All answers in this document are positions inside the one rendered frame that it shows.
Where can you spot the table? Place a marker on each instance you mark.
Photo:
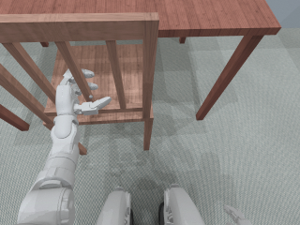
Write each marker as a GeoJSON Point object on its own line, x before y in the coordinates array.
{"type": "Point", "coordinates": [181, 19]}

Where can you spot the left robot hand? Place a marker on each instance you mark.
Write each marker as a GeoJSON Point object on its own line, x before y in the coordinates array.
{"type": "Point", "coordinates": [66, 96]}

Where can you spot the robot left shin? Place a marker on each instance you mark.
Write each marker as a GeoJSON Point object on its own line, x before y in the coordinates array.
{"type": "Point", "coordinates": [127, 219]}

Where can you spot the right robot hand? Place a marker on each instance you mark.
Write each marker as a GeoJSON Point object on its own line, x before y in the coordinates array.
{"type": "Point", "coordinates": [236, 215]}

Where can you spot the right robot thigh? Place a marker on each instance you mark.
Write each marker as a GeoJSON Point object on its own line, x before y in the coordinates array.
{"type": "Point", "coordinates": [183, 209]}

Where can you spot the left robot upper arm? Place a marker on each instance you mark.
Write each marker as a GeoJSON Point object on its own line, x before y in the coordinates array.
{"type": "Point", "coordinates": [50, 206]}

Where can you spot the chair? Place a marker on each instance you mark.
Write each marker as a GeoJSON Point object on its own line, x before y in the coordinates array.
{"type": "Point", "coordinates": [123, 72]}

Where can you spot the robot left forearm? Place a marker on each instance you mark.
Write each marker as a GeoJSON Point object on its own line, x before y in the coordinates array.
{"type": "Point", "coordinates": [62, 160]}

